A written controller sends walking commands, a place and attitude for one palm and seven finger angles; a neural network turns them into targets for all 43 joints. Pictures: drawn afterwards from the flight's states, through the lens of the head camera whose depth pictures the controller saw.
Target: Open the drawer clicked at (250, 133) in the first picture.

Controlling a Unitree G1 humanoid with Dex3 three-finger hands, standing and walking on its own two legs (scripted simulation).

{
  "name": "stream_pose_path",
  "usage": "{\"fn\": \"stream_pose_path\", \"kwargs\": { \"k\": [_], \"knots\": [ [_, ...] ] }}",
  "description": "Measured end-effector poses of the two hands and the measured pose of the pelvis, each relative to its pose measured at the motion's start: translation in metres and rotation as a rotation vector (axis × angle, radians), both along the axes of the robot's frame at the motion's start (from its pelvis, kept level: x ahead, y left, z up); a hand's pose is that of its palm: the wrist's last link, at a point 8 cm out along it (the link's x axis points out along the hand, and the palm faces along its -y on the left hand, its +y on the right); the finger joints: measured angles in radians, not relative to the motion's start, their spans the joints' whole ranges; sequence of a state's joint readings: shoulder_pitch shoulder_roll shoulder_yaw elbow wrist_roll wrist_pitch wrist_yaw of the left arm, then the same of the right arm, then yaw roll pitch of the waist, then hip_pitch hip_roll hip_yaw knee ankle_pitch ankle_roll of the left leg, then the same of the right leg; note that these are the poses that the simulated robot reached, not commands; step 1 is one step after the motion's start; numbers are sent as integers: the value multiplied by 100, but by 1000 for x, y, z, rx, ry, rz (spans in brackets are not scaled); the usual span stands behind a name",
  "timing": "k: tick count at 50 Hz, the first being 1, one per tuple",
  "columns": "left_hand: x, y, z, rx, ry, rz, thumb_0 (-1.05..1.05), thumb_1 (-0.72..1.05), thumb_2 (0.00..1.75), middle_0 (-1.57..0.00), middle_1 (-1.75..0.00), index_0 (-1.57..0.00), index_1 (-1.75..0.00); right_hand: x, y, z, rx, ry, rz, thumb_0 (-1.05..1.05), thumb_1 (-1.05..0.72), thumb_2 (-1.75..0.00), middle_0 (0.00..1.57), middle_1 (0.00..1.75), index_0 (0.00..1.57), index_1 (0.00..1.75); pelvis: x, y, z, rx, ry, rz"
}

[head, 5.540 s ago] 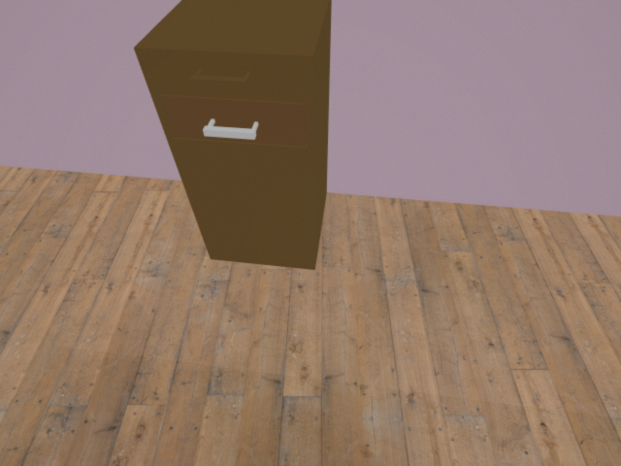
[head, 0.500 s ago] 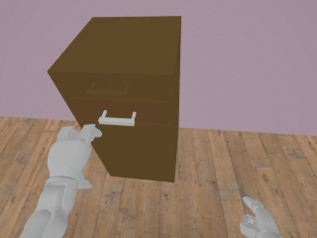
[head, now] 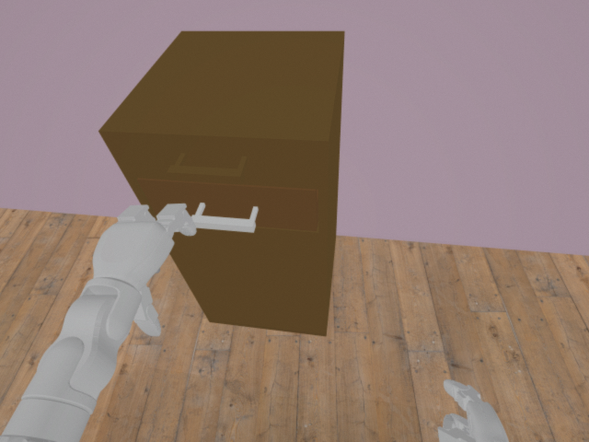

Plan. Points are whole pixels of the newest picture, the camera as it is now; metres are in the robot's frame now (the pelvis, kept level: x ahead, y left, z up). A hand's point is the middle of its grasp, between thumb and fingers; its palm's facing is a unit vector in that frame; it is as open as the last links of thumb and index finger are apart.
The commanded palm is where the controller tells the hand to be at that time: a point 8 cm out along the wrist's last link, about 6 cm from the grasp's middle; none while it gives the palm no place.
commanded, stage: raise the hand with hooked fingers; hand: left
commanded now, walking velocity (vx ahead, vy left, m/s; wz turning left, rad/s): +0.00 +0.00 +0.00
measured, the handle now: (225, 216) +0.55 +0.24 -0.10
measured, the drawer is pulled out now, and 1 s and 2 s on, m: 0.00 0.00 0.00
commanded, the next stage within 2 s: move the hooked fingers above the handle in 0.20 s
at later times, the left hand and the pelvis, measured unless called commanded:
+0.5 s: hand (167, 274) +0.31 +0.23 +0.05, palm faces -0.04 -0.07 -1.00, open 13.8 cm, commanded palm +0.30 +0.24 +0.11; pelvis -0.01 +0.00 +0.00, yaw +1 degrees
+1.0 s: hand (199, 240) +0.40 +0.22 +0.01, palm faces -0.05 -0.06 -1.00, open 13.8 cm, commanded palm +0.38 +0.24 +0.07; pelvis +0.00 +0.00 -0.01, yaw +0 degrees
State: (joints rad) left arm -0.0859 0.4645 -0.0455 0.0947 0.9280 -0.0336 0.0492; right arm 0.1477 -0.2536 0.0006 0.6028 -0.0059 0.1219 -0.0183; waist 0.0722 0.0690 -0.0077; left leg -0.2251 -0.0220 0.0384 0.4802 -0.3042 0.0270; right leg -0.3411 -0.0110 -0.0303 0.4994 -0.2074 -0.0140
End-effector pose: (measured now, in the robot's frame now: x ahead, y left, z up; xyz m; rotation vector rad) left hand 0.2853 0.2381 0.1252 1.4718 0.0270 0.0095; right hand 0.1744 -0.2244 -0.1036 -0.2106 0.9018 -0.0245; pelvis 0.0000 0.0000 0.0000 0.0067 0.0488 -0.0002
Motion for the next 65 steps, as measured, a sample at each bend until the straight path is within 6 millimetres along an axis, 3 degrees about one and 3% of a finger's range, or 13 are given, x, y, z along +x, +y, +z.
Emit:
{"fn": "stream_pose_path", "kwargs": {
  "k": [9,16,21,25,30,40,49,59,65],
  "knots": [
    [-10,-3,0,16,-73,-40,0,-49,30,-32,-120,-32,-120,-14,-11,-6,-21,40,-26,1,-91,-90,20,30,20,30,-4,1,0,3,10,0],
    [-8,4,8,25,-88,31,0,-49,30,-32,-120,-32,-120,-8,-3,-5,14,13,-26,1,-91,-90,20,30,20,30,-6,1,0,5,8,1],
    [-3,-2,-6,16,-15,24,0,-49,30,-31,-120,-32,-120,-3,2,-2,19,-11,-9,1,-91,-90,20,30,20,30,-8,-1,0,6,7,6],
    [7,-8,-20,27,30,-19,0,-49,30,-32,-120,-32,-120,-3,1,-1,1,-11,-3,1,-91,-90,20,30,20,30,-11,-3,-2,7,17,9],
    [26,-8,-25,38,9,-49,0,-49,30,-32,-120,-33,-120,-14,-8,-6,-25,16,-29,1,-91,-90,20,30,20,30,-11,-6,-4,6,43,14],
    [75,-7,-37,59,30,-17,0,-49,30,-32,-120,-32,-120,-60,-32,-27,-53,162,-123,1,-91,-90,20,30,20,30,-6,-4,-10,6,114,6],
    [96,-17,-59,36,49,-67,0,-49,30,-32,-120,-32,-120,-94,-45,-33,-84,264,-200,1,-91,-90,20,30,20,30,1,-3,-14,5,158,-9],
    [120,3,-71,85,46,15,0,-49,30,-32,-120,-32,-120,-107,-46,-40,-89,314,-220,1,-91,-90,20,30,20,30,1,-1,-20,0,210,-6],
    [131,-5,-80,67,98,-25,0,-49,30,-32,-120,-32,-120,-113,-44,-41,-103,326,-226,0,-91,-90,20,30,20,30,1,2,-23,-6,228,0]
  ]
}}
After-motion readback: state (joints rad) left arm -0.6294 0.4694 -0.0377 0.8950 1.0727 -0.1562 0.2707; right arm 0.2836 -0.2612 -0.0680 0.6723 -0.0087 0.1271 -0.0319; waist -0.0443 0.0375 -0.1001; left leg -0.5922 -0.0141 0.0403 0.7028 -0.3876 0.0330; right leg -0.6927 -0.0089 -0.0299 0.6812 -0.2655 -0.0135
